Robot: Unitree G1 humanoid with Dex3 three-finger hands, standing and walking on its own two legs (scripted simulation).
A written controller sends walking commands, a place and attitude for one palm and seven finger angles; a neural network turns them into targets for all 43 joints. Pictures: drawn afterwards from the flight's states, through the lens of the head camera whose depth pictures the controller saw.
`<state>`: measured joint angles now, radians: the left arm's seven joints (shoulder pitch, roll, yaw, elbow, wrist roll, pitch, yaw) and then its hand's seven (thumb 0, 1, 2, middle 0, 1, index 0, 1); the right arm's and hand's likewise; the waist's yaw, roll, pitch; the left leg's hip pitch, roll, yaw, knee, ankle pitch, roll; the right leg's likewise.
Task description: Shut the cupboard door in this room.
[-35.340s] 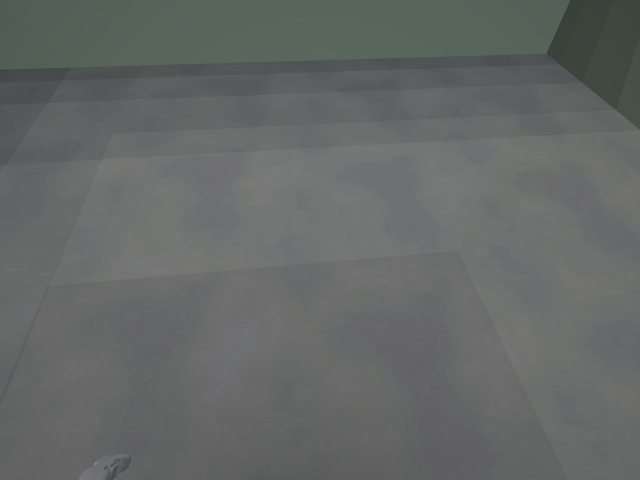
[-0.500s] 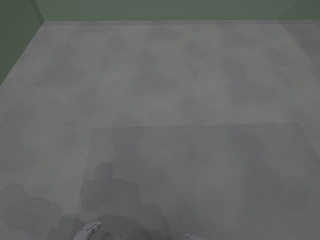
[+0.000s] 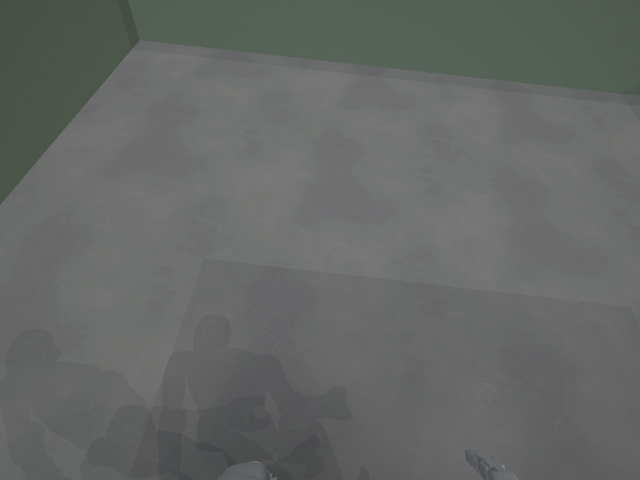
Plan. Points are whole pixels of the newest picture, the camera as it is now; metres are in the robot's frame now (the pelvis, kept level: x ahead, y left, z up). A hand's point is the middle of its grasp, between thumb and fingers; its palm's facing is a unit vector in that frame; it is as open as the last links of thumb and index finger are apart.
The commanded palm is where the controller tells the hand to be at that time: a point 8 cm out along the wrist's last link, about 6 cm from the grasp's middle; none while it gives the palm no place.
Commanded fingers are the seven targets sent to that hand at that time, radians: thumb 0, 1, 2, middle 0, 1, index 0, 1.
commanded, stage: walk around to get in front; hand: left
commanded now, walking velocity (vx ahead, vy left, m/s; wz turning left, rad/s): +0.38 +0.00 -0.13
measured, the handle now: out of the picture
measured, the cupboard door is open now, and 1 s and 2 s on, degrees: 81 81 81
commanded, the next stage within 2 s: walk to a spot facing it in 0.94 s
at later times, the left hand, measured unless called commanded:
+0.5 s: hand (272, 350) +0.32 +0.11 -0.15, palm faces -0.09 -0.97 -0.23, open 7.4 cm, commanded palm none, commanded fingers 0.00 0.90 0.90 -0.20 -0.30 -0.20 -0.30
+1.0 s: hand (271, 396) +0.25 +0.10 -0.17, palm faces +0.18 -0.98 -0.10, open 7.4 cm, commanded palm none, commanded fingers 0.00 0.90 0.90 -0.20 -0.30 -0.20 -0.30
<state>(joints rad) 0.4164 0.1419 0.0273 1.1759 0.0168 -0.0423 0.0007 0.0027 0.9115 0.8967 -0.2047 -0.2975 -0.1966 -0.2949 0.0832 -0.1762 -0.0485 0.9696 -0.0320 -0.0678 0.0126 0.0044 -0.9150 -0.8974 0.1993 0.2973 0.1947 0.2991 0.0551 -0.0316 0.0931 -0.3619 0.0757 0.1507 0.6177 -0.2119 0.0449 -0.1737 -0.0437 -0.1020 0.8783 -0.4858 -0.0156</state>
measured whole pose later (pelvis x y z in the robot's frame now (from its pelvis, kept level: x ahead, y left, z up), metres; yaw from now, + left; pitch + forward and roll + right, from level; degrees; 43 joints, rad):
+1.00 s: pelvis +0.38 -0.03 +0.00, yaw +4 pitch +0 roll -2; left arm 0.46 0.12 0.02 1.17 0.03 -0.07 0.01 0.00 0.91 0.90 -0.21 -0.30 -0.20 -0.30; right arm 0.09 -0.17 -0.06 0.98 -0.03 -0.03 0.03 0.01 -0.91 -0.90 0.20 0.30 0.19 0.30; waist 0.06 -0.02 0.09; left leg -0.41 0.07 0.12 0.59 -0.18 0.05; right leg 0.00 -0.09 -0.29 0.49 -0.43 0.05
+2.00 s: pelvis +0.49 -0.01 +0.00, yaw +35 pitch +0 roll +0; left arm 0.29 0.27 0.07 0.96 0.02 0.03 0.02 0.00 0.91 0.90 -0.21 -0.30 -0.20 -0.30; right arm 0.06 -0.28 -0.08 0.90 -0.01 0.05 0.03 0.01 -0.91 -0.90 0.20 0.30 0.19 0.30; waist 0.04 -0.05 0.13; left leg -0.32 0.02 0.09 0.62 -0.29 0.00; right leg -0.24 -0.22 -0.30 0.69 -0.39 0.06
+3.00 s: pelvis +0.45 -0.04 +0.00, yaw +69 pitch +0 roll +0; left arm 0.24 0.28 0.07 0.93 0.02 0.06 0.02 0.00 0.91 0.90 -0.21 -0.30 -0.20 -0.30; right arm 0.11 -0.25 -0.07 0.91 -0.01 0.04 0.02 0.01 -0.91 -0.90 0.20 0.30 0.19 0.30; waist 0.02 -0.08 0.12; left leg -0.30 0.00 0.06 0.65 -0.34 0.02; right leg -0.34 -0.20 -0.16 0.85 -0.50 0.08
